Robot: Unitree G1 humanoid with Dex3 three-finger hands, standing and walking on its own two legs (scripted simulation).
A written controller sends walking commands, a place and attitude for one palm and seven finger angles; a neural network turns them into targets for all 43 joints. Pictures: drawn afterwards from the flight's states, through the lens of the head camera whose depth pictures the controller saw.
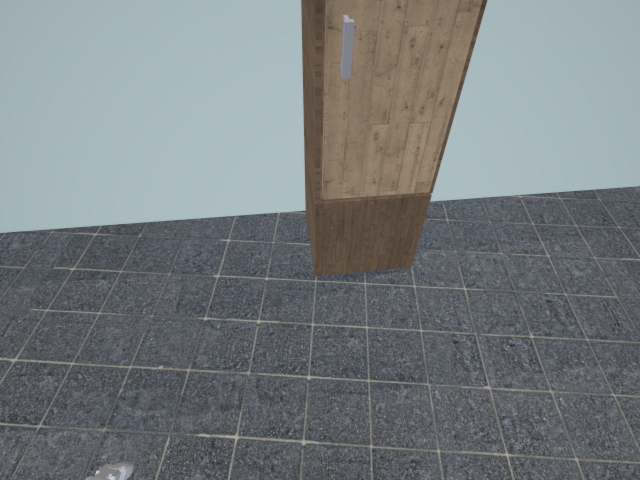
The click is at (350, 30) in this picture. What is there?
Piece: cupboard door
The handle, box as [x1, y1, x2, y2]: [340, 15, 354, 78]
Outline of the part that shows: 347,15 343,15 342,59 340,65 342,78 350,77 354,22 352,19 349,19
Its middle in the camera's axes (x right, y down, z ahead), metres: +0.06 -0.44 +0.89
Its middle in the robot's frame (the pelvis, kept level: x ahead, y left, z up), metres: +0.98 -0.01 +0.14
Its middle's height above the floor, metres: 0.91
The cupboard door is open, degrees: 0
